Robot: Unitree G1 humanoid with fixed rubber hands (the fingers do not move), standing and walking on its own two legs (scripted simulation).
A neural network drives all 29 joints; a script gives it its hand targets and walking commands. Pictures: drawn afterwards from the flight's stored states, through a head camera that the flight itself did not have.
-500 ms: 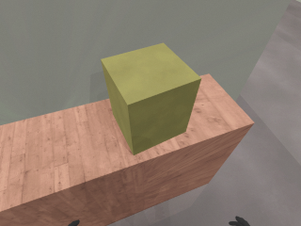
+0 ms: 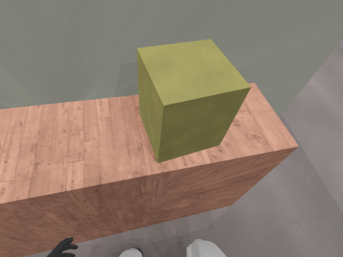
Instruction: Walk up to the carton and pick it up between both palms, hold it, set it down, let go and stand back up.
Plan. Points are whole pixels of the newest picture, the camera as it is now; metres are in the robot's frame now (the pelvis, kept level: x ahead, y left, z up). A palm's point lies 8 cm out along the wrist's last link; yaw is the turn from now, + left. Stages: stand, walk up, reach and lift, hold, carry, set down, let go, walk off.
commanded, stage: walk up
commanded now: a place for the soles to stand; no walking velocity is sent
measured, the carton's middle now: (183, 102) +0.50 -0.02 +0.04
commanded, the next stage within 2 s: none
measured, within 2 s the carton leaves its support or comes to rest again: neither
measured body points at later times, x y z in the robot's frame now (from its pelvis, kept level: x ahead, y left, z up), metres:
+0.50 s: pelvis -0.03 -0.20 -0.01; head -0.01 -0.21 +0.44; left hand -0.02 +0.08 -0.13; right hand +0.16 -0.45 -0.12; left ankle -0.02 -0.09 -0.66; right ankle +0.01 -0.32 -0.73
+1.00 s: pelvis +0.01 -0.25 +0.00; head +0.02 -0.25 +0.45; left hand -0.06 +0.00 -0.13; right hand +0.18 -0.45 -0.13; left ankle -0.02 -0.13 -0.73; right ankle +0.03 -0.33 -0.73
